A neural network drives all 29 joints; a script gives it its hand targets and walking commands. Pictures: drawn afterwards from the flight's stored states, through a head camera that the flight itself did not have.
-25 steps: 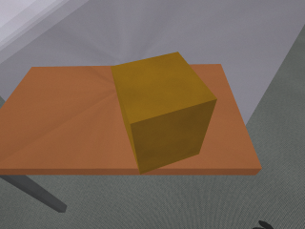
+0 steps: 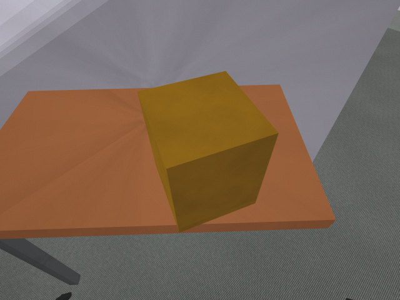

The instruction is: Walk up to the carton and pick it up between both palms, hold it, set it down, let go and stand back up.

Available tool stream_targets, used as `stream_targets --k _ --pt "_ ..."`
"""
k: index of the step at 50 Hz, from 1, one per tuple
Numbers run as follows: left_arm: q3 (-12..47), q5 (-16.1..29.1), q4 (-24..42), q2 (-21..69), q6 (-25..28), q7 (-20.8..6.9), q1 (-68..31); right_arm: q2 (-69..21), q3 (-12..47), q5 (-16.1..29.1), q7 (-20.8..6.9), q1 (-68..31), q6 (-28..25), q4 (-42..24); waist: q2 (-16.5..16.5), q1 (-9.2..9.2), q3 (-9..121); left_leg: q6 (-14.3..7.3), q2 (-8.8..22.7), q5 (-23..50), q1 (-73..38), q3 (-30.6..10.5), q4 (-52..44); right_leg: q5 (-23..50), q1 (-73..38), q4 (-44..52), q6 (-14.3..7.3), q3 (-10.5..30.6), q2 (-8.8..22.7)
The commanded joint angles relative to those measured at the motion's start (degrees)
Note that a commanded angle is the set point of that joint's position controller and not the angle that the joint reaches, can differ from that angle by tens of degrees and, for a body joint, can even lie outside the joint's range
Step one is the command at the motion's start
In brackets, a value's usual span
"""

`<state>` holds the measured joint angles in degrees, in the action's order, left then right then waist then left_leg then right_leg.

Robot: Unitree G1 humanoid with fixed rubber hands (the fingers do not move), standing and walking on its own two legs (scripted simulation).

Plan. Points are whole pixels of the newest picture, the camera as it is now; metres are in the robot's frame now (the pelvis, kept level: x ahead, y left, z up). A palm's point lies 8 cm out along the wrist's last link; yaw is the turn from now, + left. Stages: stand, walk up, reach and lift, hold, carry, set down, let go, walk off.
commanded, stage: walk up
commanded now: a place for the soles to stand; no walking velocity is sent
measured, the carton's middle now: (202, 152) +0.42 +0.01 +0.05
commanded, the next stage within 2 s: reach and lift in 1.88 s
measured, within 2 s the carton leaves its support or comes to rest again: neither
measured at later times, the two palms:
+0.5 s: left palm (74, 299) +0.16 +0.27 -0.10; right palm out of the picture +0.12 -0.33 -0.11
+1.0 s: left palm out of the picture +0.16 +0.27 -0.11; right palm out of the picture +0.14 -0.33 -0.11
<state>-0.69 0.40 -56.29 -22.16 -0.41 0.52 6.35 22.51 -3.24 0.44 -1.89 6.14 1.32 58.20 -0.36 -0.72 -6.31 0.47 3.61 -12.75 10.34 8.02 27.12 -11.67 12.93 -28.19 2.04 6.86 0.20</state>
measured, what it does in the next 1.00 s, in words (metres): shifts its weight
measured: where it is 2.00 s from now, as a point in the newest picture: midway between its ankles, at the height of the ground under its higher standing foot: outside the picture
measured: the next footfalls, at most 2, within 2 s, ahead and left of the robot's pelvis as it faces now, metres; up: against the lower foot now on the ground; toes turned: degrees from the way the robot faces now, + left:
none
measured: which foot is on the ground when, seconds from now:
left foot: down 0.00-1.00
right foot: down 0.00-1.00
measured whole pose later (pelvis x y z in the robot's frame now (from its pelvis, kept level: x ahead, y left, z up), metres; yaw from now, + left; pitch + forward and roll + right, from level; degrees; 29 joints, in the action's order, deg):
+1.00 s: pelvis +0.08 -0.02 +0.00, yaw +0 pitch -3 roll +0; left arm -1.7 0.0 -57.8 -19.2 -0.1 1.0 8.1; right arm 20.2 -3.2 -0.5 1.1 10.8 0.0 58.2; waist -0.8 -0.2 -3.5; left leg 2.4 3.2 -18.7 3.8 0.6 25.9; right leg -17.6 5.6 -26.5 -0.1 0.9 -0.5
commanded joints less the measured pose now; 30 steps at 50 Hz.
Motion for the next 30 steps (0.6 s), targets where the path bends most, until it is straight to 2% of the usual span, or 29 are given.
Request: stream_targets --k 1,2,3,4,5,6,7,8,9,10,11,12,13,14,15,16,17,18,20,21,22,23,24,25,26,27,28,29,30 --pt "-4.01 -1.20 4.09 -10.45 0.33 -0.75 -0.68 13.17 -4.00 -1.74 0.82 -0.78 -1.99 -6.03 -3.63 -0.34 3.83 -7.59 12.76 -28.55 -2.22 -16.17 -18.48 -11.27 6.50 -5.29 -2.16 -3.82 -0.19" --pt "-3.90 -1.07 3.68 -9.80 0.33 -0.78 1.74 14.12 -3.95 -2.42 0.76 -3.63 -1.84 -6.13 -6.18 1.12 3.23 -8.56 14.82 -29.68 1.40 -16.06 -19.36 -12.85 4.09 -7.28 -2.50 -3.89 0.33" --pt "-3.96 -1.08 3.87 -10.30 0.17 -0.93 1.44 13.49 -3.91 -2.14 0.95 -2.18 -2.20 -7.04 -4.36 0.69 1.80 -10.06 17.15 -30.74 2.81 -18.76 -20.19 -14.76 5.36 -9.42 -2.30 -4.28 0.97" --pt "-4.08 -1.44 3.67 -10.33 0.44 -0.90 3.15 13.16 -3.60 -2.16 1.20 -4.59 -2.54 -8.11 -5.91 1.63 2.43 -10.70 17.38 -28.87 2.74 -18.08 -20.35 -14.15 3.98 -9.45 -2.83 -3.59 1.99" --pt "-4.30 -1.66 3.51 -10.12 0.84 -0.98 5.53 12.89 -3.98 -2.40 0.96 -6.32 -2.44 -9.11 -7.05 3.15 0.71 -9.55 16.61 -26.68 5.99 -14.68 -17.91 -12.21 1.47 -6.27 -3.40 -3.20 3.22" --pt "-4.09 -1.50 3.75 -10.86 1.54 -0.71 5.75 10.80 -3.15 -2.18 0.93 -5.05 -2.68 -9.04 -3.24 2.92 0.47 -6.90 12.29 -22.75 4.14 -11.17 -14.22 -3.22 1.20 1.46 -3.64 -2.20 3.19" --pt "-3.81 -1.66 3.67 -9.85 1.65 -0.48 4.23 10.31 -2.64 -2.40 0.65 -2.75 -2.49 -8.49 -4.10 1.98 -0.39 -3.86 9.49 -19.72 6.35 -9.24 -10.60 -3.12 -1.28 6.59 -3.99 1.10 3.58" --pt "-4.52 -1.86 4.51 -12.97 1.97 -0.40 3.55 10.08 -2.70 -1.64 0.75 -0.96 -2.24 -8.90 0.15 0.92 1.70 -2.36 6.17 -15.77 5.54 -5.86 -6.55 -2.24 -3.23 8.41 -4.32 2.72 4.75" --pt "-4.96 -1.38 4.64 -14.29 2.00 -0.20 2.85 9.09 -2.44 -1.16 0.43 -1.23 -2.26 -8.47 3.61 1.38 1.19 -0.24 1.43 -11.31 4.89 -2.35 -0.42 -7.09 -0.09 13.54 -6.98 10.91 8.49" --pt "-5.12 -1.21 4.91 -15.28 2.20 -0.21 3.85 8.53 -2.57 -0.70 0.29 1.47 -1.93 -7.87 7.62 1.08 1.68 0.62 -1.76 -14.12 4.26 -4.62 4.62 -17.46 2.31 17.82 -10.41 19.71 11.60" --pt "-5.67 -1.45 5.85 -16.47 1.89 -0.15 1.18 8.88 -3.08 -0.15 0.58 3.04 -1.78 -7.59 8.38 0.24 2.26 -0.48 -2.00 -15.24 -0.28 -6.34 4.98 -21.17 6.45 18.58 -11.75 19.53 12.46" --pt "-5.28 -1.42 6.16 -16.03 1.85 -0.03 -0.34 9.02 -2.92 -0.29 0.83 4.08 -2.13 -7.59 8.19 -0.60 1.64 -0.75 0.04 -11.22 -2.65 -7.62 1.10 -15.94 7.20 17.48 -10.89 16.13 12.07" --pt "-4.20 -1.10 6.62 -12.91 2.11 0.01 -1.41 8.29 -3.01 -0.68 1.01 5.54 -2.58 -6.73 7.68 -1.52 1.73 -0.26 1.48 -4.84 -3.47 -7.61 -3.82 -5.73 4.56 14.50 -9.30 10.01 9.98" --pt "-4.06 -0.78 6.06 -12.28 2.17 -0.11 -2.10 9.34 -3.27 -0.64 1.42 6.29 -3.41 -6.29 6.27 -1.98 3.76 -0.82 2.34 3.09 -5.83 -8.57 -5.69 5.10 2.37 11.23 -7.48 6.51 7.42" --pt "-3.06 -0.44 7.08 -10.42 2.43 -0.14 -3.00 9.17 -3.09 -0.79 1.67 7.75 -3.74 -5.88 3.16 -1.89 6.24 -0.81 3.52 8.77 -6.86 -9.83 -8.17 11.92 -1.36 7.29 -6.27 2.69 5.88" --pt "-3.39 0.26 6.22 -11.07 2.84 -0.02 0.44 11.55 -3.43 -0.57 2.08 6.54 -4.39 -6.05 4.47 -0.30 9.52 -2.20 6.36 18.63 -9.44 -12.33 -8.36 20.21 -2.89 3.62 -4.18 0.81 5.78" --pt "-3.12 0.29 6.02 -9.28 2.57 -0.05 1.59 11.15 -3.11 -0.91 2.16 6.06 -4.47 -6.25 2.93 0.47 10.64 -2.77 6.03 20.53 -9.90 -11.76 -6.32 17.75 -3.78 4.33 -3.52 -0.22 5.10" --pt "-3.29 0.12 5.69 -9.51 2.49 -0.09 1.61 10.76 -3.30 -0.80 2.11 6.00 -4.04 -6.15 3.29 0.76 10.43 -2.05 4.83 17.60 -8.91 -9.60 -4.93 16.67 -4.81 4.97 -3.49 -1.44 5.19" --pt "-3.38 0.12 4.65 -11.30 2.46 0.27 2.87 9.85 -2.79 -0.33 2.60 5.29 -3.69 -6.40 2.87 0.22 9.86 -1.78 4.38 18.12 -9.87 -8.50 -4.08 22.70 -4.68 4.71 -4.71 1.45 6.37" --pt "-4.08 -0.06 4.93 -11.47 2.33 0.25 2.06 8.91 -2.88 -0.36 2.62 5.97 -3.62 -6.47 2.56 0.33 9.46 -1.51 4.43 17.52 -8.81 -8.34 -4.05 20.95 -5.15 5.13 -4.82 -0.67 6.37" --pt "-4.34 -0.22 4.64 -11.32 2.06 0.32 1.74 9.69 -3.02 -0.82 2.94 5.76 -3.22 -6.81 2.71 0.74 8.65 -1.42 3.99 17.32 -7.00 -8.15 -4.30 21.26 -6.57 4.45 -5.07 -0.28 6.94" --pt "-3.87 -0.08 5.13 -10.95 1.96 0.32 1.05 9.92 -2.94 -1.14 2.96 5.79 -2.99 -6.74 -0.10 0.19 7.82 -1.86 4.20 18.37 -6.76 -8.07 -4.71 20.90 -5.85 4.54 -5.04 0.29 7.19" --pt "-3.85 0.14 5.23 -10.73 1.81 0.37 1.20 9.85 -2.73 -0.91 2.92 5.96 -3.08 -6.59 1.11 0.69 9.19 -1.63 3.87 15.98 -7.42 -8.34 -5.26 19.02 -6.60 4.10 -5.53 0.01 6.59" --pt "-4.26 -0.36 4.51 -11.17 1.67 0.53 0.53 9.78 -3.08 -0.98 2.66 4.64 -2.95 -6.57 1.27 0.91 6.83 -1.05 3.87 15.00 -7.28 -7.45 -5.41 17.42 -5.25 4.35 -4.82 -1.02 6.16" --pt "-3.84 -0.32 4.79 -10.62 1.46 0.59 -0.07 9.55 -3.02 -0.82 2.81 6.04 -2.91 -6.32 -0.81 0.48 6.93 -1.46 4.08 17.60 -7.53 -7.95 -5.64 18.62 -4.97 3.92 -4.67 -1.16 6.08" --pt "-3.96 -0.01 4.89 -9.88 1.27 0.60 1.01 9.56 -2.88 -0.49 2.85 6.14 -2.95 -6.10 -1.19 1.06 6.95 -1.99 4.55 19.53 -7.62 -8.67 -4.86 18.14 -4.85 3.28 -4.96 -1.18 5.66" --pt "-4.28 -0.43 4.77 -10.29 1.58 0.65 0.61 10.09 -2.88 -0.50 2.84 5.59 -3.02 -6.19 -0.56 1.45 8.10 -1.97 4.71 22.14 -7.25 -8.32 -5.00 21.57 -7.00 2.40 -5.36 -2.01 5.80" --pt "-3.49 -0.56 5.30 -9.25 1.83 0.65 -0.46 8.74 -2.73 -1.01 2.73 5.38 -3.19 -6.39 -2.64 0.66 7.08 -2.03 4.47 22.64 -6.26 -8.45 -4.50 22.48 -7.12 2.53 -4.96 -1.31 6.36" --pt "-3.93 -0.66 4.36 -9.93 1.70 0.57 0.49 8.82 -2.85 -0.61 2.88 6.02 -3.06 -6.04 -1.43 0.93 9.41 -2.11 4.80 23.20 -7.95 -8.24 -3.10 22.55 -6.98 2.50 -5.25 -1.36 6.65"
